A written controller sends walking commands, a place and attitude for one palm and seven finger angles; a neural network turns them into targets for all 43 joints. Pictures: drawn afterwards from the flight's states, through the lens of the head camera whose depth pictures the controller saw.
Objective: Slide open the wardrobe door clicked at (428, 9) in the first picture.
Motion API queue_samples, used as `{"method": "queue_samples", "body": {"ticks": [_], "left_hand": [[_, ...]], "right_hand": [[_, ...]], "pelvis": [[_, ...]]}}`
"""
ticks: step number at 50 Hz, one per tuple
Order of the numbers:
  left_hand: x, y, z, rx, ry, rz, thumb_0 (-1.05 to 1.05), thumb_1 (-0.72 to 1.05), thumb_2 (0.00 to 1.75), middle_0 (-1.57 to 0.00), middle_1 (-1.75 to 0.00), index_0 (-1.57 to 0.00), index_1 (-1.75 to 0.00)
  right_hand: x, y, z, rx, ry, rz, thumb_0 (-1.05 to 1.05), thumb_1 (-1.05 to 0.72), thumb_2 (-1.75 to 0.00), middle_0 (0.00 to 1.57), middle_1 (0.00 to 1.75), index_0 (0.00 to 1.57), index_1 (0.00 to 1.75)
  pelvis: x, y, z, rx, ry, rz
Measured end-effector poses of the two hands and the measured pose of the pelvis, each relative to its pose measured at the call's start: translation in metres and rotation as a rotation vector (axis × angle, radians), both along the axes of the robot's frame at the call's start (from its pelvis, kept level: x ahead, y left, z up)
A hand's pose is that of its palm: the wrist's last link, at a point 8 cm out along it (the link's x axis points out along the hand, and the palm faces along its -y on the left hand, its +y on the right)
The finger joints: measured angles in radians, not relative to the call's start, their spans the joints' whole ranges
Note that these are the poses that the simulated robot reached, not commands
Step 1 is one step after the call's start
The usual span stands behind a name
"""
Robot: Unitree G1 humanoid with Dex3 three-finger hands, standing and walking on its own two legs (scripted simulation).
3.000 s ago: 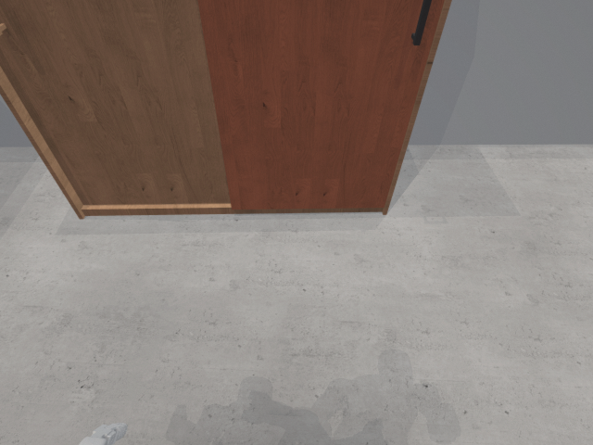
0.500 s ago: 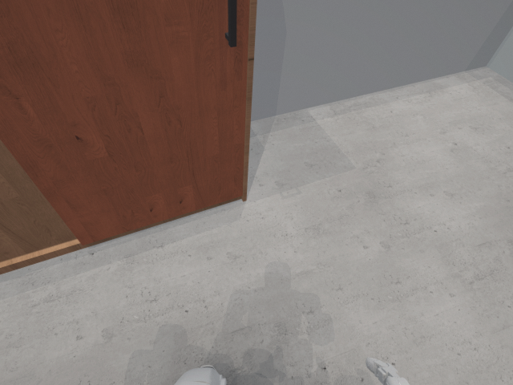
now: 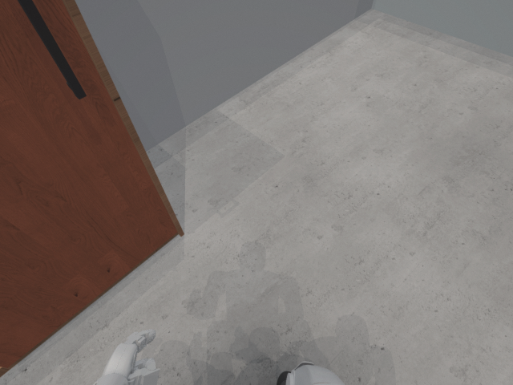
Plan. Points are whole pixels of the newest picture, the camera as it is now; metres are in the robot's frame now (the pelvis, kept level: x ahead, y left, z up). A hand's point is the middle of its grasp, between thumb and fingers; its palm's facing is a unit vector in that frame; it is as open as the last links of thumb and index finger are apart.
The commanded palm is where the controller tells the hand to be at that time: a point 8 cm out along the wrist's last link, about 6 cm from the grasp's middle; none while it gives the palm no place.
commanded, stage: turn to face it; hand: right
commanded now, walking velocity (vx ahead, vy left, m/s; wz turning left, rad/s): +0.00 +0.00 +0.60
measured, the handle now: (35, 22) +0.67 +0.40 +0.21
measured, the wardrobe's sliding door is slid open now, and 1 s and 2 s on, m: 0.00 0.00 0.00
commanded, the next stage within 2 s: take the last steps up to it in 1.26 s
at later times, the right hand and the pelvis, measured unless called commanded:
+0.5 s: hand out of the picture +0.13 -0.15 -0.14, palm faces -0.22 +0.95 -0.23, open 7.4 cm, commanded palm none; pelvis +0.03 +0.02 +0.02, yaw +16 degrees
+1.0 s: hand (325, 340) +0.21 -0.11 -0.15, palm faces -0.46 +0.86 -0.22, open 7.4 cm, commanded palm none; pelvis +0.04 +0.02 +0.02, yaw +32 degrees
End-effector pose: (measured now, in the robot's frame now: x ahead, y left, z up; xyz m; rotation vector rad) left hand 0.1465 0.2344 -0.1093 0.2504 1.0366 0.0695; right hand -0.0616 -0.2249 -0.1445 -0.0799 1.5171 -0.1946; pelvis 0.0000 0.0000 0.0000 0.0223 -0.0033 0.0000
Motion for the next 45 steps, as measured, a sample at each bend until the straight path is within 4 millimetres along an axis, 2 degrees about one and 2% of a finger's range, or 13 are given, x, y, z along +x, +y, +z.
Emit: {"method": "queue_samples", "body": {"ticks": [4, 9, 14, 17, 21, 28, 31, 37, 41, 45], "left_hand": [[0.008, -0.015, 0.009, 0.002, -0.006, 0.014, 0.00, 0.90, 0.89, -0.20, -0.30, -0.20, -0.30], [-0.008, -0.026, 0.014, -0.028, 0.014, 0.084, 0.00, 0.90, 0.89, -0.20, -0.30, -0.20, -0.30], [-0.028, -0.011, 0.016, -0.029, 0.016, 0.203, -0.02, 0.93, 0.89, -0.20, -0.30, -0.20, -0.30], [-0.050, 0.003, 0.012, -0.022, 0.053, 0.262, -0.01, 0.92, 0.89, -0.20, -0.30, -0.20, -0.30], [-0.088, 0.022, 0.003, -0.022, 0.119, 0.355, -0.01, 0.91, 0.89, -0.20, -0.30, -0.20, -0.30], [-0.164, 0.055, -0.026, -0.055, 0.238, 0.516, 0.00, 0.90, 0.89, -0.20, -0.30, -0.20, -0.30], [-0.185, 0.063, -0.026, -0.058, 0.288, 0.554, 0.01, 0.91, 0.89, -0.20, -0.30, -0.20, -0.30], [-0.192, 0.069, -0.013, -0.064, 0.252, 0.617, 0.01, 0.91, 0.89, -0.20, -0.30, -0.20, -0.30], [-0.186, 0.068, -0.007, -0.055, 0.212, 0.642, 0.01, 0.91, 0.89, -0.20, -0.30, -0.20, -0.30], [-0.173, 0.064, -0.002, -0.037, 0.170, 0.657, 0.01, 0.90, 0.89, -0.20, -0.30, -0.20, -0.30]], "right_hand": [[0.044, -0.014, 0.003, -0.027, -0.070, 0.014, 0.00, -0.91, -0.89, 0.20, 0.30, 0.20, 0.30], [0.099, -0.018, 0.014, -0.025, -0.161, 0.065, 0.00, -0.91, -0.89, 0.20, 0.30, 0.20, 0.30], [0.133, -0.014, 0.020, -0.018, -0.185, 0.129, 0.00, -0.91, -0.89, 0.20, 0.30, 0.19, 0.30], [0.150, -0.009, 0.023, -0.018, -0.187, 0.170, 0.00, -0.91, -0.89, 0.20, 0.30, 0.20, 0.30], [0.171, 0.003, 0.028, -0.024, -0.187, 0.248, 0.00, -0.91, -0.89, 0.20, 0.30, 0.20, 0.30], [0.214, 0.040, 0.032, -0.067, -0.250, 0.410, 0.00, -0.91, -0.89, 0.20, 0.30, 0.20, 0.30], [0.226, 0.055, 0.040, -0.075, -0.283, 0.449, 0.00, -0.91, -0.89, 0.20, 0.30, 0.20, 0.30], [0.242, 0.074, 0.048, -0.058, -0.295, 0.517, 0.00, -0.91, -0.89, 0.20, 0.30, 0.20, 0.30], [0.256, 0.081, 0.047, -0.033, -0.307, 0.559, 0.00, -0.91, -0.89, 0.20, 0.30, 0.20, 0.30], [0.270, 0.081, 0.043, -0.009, -0.317, 0.590, 0.00, -0.91, -0.89, 0.20, 0.30, 0.20, 0.30]], "pelvis": [[0.014, -0.006, 0.009, -0.008, -0.022, 0.018], [0.027, -0.010, 0.020, -0.005, -0.037, 0.056], [0.033, -0.007, 0.023, -0.007, -0.033, 0.119], [0.034, -0.002, 0.024, -0.012, -0.025, 0.158], [0.034, 0.007, 0.023, -0.018, -0.014, 0.213], [0.030, 0.037, 0.009, -0.037, 0.000, 0.319], [0.027, 0.044, 0.013, -0.031, -0.002, 0.348], [0.026, 0.052, 0.023, -0.036, 0.002, 0.415], [0.028, 0.050, 0.024, -0.034, 0.006, 0.455], [0.032, 0.042, 0.023, -0.028, 0.012, 0.498]]}}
